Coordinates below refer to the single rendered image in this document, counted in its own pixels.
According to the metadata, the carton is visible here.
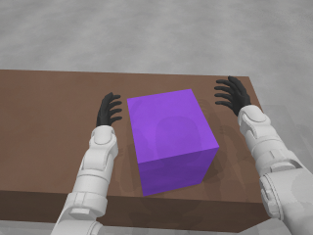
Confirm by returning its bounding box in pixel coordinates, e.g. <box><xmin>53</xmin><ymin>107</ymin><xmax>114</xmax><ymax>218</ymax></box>
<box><xmin>126</xmin><ymin>89</ymin><xmax>219</xmax><ymax>197</ymax></box>

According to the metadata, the left robot forearm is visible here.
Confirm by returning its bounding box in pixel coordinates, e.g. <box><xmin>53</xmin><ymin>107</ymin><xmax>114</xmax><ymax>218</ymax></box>
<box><xmin>50</xmin><ymin>125</ymin><xmax>118</xmax><ymax>235</ymax></box>

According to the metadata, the left robot hand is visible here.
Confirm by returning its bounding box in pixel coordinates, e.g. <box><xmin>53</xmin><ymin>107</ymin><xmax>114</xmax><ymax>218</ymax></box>
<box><xmin>96</xmin><ymin>92</ymin><xmax>122</xmax><ymax>127</ymax></box>

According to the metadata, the robot left upper arm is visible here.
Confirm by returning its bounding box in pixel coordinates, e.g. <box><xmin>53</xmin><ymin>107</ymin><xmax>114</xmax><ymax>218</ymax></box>
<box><xmin>52</xmin><ymin>219</ymin><xmax>106</xmax><ymax>235</ymax></box>

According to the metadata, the robot right upper arm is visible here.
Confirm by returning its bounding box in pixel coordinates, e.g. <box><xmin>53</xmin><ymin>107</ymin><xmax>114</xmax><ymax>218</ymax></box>
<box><xmin>259</xmin><ymin>167</ymin><xmax>313</xmax><ymax>235</ymax></box>

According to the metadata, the pedestal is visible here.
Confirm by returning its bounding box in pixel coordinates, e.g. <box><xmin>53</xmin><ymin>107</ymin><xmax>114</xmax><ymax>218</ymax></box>
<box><xmin>0</xmin><ymin>70</ymin><xmax>271</xmax><ymax>233</ymax></box>

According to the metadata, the right robot hand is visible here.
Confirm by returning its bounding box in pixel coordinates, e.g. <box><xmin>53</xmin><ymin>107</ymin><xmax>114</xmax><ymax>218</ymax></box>
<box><xmin>214</xmin><ymin>75</ymin><xmax>251</xmax><ymax>117</ymax></box>

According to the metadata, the right robot forearm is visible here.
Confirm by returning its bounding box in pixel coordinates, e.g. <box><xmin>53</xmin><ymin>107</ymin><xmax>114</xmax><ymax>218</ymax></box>
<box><xmin>237</xmin><ymin>105</ymin><xmax>313</xmax><ymax>177</ymax></box>

